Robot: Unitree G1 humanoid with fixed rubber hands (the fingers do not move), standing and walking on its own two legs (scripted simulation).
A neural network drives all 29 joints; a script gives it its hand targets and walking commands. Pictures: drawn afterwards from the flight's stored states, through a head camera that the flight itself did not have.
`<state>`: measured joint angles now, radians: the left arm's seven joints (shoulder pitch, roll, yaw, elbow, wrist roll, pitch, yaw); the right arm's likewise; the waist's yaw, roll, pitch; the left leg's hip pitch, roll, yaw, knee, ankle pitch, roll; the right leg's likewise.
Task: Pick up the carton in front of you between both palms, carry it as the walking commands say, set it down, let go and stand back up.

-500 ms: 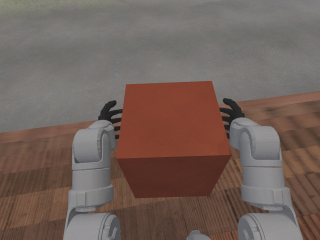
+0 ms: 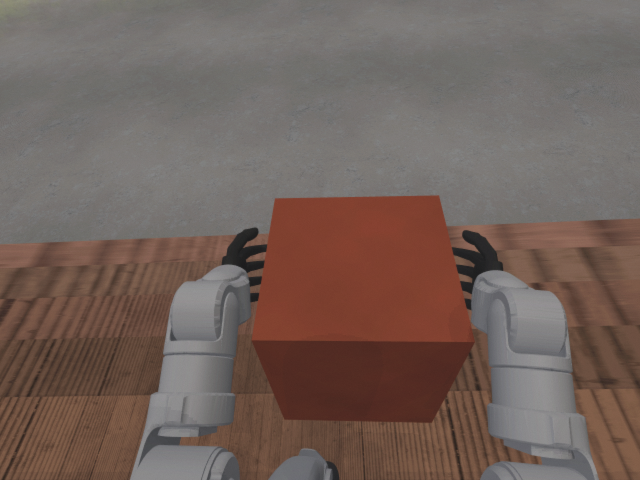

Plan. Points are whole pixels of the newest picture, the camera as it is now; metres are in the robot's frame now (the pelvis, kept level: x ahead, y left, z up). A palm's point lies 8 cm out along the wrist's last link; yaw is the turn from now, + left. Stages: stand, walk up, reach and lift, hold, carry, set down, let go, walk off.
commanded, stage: carry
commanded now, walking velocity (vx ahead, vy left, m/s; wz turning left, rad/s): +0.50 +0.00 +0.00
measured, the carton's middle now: (356, 315) +0.34 +0.03 +0.00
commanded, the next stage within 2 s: none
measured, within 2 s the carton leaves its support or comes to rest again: neither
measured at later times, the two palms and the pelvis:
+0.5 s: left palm (322, 155) +0.71 +0.12 -0.02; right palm (476, 154) +0.72 -0.17 -0.01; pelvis +0.37 -0.02 -0.15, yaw +1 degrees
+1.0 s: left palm (337, 117) +1.07 +0.14 -0.16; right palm (443, 122) +1.06 -0.16 -0.17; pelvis +0.72 +0.00 -0.28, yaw +1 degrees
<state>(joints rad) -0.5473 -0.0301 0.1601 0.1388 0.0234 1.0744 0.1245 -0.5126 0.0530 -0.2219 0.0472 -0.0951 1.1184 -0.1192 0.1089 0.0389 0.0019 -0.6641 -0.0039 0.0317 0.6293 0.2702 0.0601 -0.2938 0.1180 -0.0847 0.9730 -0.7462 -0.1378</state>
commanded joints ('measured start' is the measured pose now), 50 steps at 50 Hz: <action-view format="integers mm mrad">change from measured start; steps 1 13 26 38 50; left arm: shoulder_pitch -667 -602 -544 -734 -607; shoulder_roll -1130 -978 -847 -1140 -953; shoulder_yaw -714 -589 -578 -691 -557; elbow -186 -176 -78 -155 -93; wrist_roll -469 -272 -283 -503 -331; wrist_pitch -30 3 60 -10 46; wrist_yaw -277 -202 -199 -263 -211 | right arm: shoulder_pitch -638 -795 -639 -653 -721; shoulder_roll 1005 1080 928 993 963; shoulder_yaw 698 812 656 650 726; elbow -98 -125 52 -59 -59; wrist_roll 338 569 447 345 483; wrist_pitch -55 -46 9 -50 -4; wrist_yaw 183 247 231 179 221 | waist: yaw -73 -178 -35 15 -180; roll -161 43 -261 -80 -8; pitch -444 -421 -492 -400 -476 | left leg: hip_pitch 366 534 -224 -63 865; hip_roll -76 220 -57 -39 301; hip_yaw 124 -408 -82 12 -577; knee -61 -17 1039 109 29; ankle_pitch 98 -10 -918 -112 -82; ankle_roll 38 217 -47 -17 276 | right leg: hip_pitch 127 -475 649 225 -734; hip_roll -155 -154 -427 -159 -141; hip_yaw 109 96 524 294 187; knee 86 226 -313 -230 501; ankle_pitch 975 571 1220 833 243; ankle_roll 23 120 -158 -74 105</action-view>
